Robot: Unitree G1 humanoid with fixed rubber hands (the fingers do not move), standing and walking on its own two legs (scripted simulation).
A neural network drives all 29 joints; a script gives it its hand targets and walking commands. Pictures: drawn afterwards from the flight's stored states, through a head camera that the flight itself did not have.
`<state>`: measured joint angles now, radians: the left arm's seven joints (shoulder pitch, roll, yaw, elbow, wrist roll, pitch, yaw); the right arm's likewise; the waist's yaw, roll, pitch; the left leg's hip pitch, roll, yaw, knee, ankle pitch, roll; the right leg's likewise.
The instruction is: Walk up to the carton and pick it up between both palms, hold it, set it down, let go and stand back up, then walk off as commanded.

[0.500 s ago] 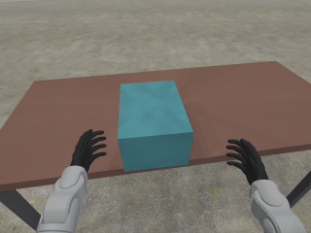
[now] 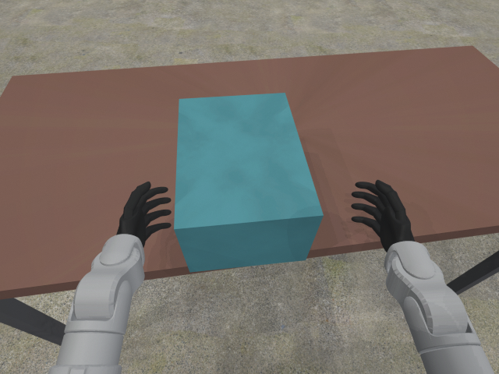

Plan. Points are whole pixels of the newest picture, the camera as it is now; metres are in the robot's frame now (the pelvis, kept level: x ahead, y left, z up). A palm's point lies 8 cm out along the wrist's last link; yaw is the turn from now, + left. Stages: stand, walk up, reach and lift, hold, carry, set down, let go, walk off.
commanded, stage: reach and lift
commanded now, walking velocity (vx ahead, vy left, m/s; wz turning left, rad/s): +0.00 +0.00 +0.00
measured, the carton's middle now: (240, 177) +0.47 +0.04 +0.02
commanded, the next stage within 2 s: none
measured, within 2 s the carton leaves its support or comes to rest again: neither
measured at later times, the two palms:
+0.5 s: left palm (119, 177) +0.38 +0.21 +0.12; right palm (383, 185) +0.37 -0.17 +0.12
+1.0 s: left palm (119, 146) +0.44 +0.23 +0.12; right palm (356, 158) +0.43 -0.15 +0.11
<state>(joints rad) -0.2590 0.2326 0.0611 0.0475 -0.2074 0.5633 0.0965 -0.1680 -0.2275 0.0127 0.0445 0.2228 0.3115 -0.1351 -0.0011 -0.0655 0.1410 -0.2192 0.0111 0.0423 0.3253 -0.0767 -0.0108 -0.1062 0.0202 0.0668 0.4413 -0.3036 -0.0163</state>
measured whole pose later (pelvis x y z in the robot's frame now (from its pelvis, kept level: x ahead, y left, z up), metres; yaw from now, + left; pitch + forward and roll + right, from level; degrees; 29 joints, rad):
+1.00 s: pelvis +0.01 +0.01 +0.00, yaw +0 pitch +9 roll +1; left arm -0.84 0.28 0.17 0.64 -0.16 0.45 0.07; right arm -0.76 -0.23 0.03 0.70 0.27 0.26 -0.17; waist 0.00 -0.06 -0.05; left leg -0.44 0.01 0.04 0.35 -0.07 -0.01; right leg -0.32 0.02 0.07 0.44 -0.28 -0.01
